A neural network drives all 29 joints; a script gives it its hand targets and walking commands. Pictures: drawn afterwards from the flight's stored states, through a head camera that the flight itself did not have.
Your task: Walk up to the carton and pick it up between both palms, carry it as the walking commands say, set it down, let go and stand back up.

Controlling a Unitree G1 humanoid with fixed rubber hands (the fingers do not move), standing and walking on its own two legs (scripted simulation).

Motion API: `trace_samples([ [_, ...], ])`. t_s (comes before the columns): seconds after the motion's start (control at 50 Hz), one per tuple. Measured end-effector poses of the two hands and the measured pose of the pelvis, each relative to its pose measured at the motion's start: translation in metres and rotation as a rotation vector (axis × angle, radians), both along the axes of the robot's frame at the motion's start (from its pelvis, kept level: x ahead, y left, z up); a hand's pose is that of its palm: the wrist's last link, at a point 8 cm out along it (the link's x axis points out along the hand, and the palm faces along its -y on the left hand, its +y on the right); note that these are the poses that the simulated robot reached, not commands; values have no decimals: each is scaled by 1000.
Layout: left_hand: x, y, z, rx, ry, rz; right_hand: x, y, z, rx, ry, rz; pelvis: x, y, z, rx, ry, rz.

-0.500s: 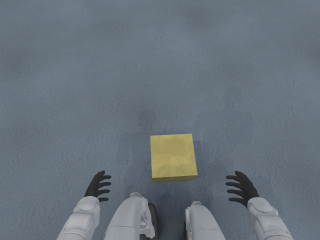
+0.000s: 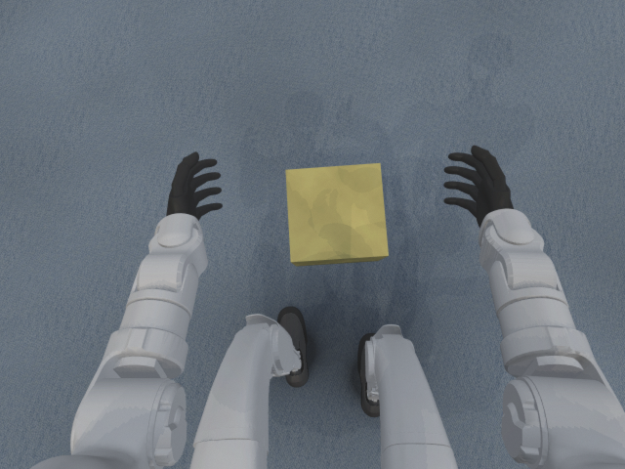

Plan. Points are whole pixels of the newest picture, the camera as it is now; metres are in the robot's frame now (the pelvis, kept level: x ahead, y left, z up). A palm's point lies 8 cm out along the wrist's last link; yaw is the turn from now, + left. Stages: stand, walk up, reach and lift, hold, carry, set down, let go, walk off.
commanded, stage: reach and lift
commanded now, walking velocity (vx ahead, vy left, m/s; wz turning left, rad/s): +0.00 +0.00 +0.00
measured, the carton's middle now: (335, 218) +0.48 -0.02 -0.58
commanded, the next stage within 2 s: none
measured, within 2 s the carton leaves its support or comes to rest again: neither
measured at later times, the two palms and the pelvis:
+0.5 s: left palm (221, 173) +0.48 +0.16 -0.19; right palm (459, 158) +0.50 -0.19 -0.19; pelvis -0.02 -0.01 -0.01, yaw -2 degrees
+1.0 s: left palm (238, 193) +0.48 +0.17 -0.31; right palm (434, 182) +0.50 -0.19 -0.31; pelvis -0.06 +0.00 -0.16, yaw +0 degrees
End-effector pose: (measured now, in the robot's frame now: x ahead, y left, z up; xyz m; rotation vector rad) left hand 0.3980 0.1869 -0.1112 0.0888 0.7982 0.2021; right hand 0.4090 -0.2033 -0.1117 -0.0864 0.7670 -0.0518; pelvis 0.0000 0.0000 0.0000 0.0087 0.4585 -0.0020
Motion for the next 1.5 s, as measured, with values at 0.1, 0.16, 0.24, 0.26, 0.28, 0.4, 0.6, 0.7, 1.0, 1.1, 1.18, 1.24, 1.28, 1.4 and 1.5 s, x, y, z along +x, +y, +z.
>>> trace_samples([
  [0.1, 27, -5, -9, -13, -44, 14, 26, -1, -11, -1, -22, -8, 3, -4, -5, 4, 70, -3],
  [0.16, 43, -8, -12, -22, -70, 21, 42, -1, -16, -3, -38, -10, 5, -5, -6, 4, 96, -5],
  [0.24, 64, -13, -17, -37, -107, 22, 64, 3, -22, -8, -65, -7, 4, -6, -7, 4, 96, -6],
  [0.26, 69, -15, -18, -41, -115, 20, 70, 4, -23, -8, -72, -6, 4, -6, -7, 4, 96, -6],
  [0.28, 74, -17, -20, -45, -123, 18, 74, 5, -25, -9, -80, -5, 3, -6, -7, 4, 95, -6],
  [0.4, 84, -25, -46, -59, -139, 16, 92, 11, -47, 4, -124, -13, -6, -5, -7, 5, 77, -14],
  [0.6, 73, -17, -91, -69, -100, 50, 84, 9, -88, 11, -118, -48, -31, -4, -31, 0, 73, -28],
  [0.7, 78, -15, -100, -69, -109, 53, 87, 12, -98, 15, -109, -46, -43, -3, -54, 1, 42, -24],
  [1.0, 79, -20, -200, -83, -103, 79, 88, 13, -195, 24, -91, -68, -58, -1, -155, 7, 42, -6],
  [1.1, 71, -19, -233, -89, -66, 92, 81, 10, -230, 24, -64, -89, -57, -3, -180, 12, 47, -1],
  [1.18, 71, -21, -253, -90, -74, 93, 81, 10, -253, 23, -58, -87, -58, -5, -199, 17, 53, 2],
  [1.24, 74, -23, -267, -92, -92, 89, 82, 11, -268, 23, -64, -78, -58, -6, -213, 20, 60, 5],
  [1.28, 75, -24, -278, -96, -98, 85, 83, 11, -279, 24, -72, -76, -58, -7, -223, 22, 64, 6],
  [1.4, 87, -19, -299, -60, -78, 64, 84, 14, -307, 35, -87, -67, -57, -7, -248, 24, 65, 10],
  [1.5, 100, -17, -312, -70, -103, 64, 81, 15, -334, 38, -70, -54, -55, -8, -265, 26, 69, 12],
])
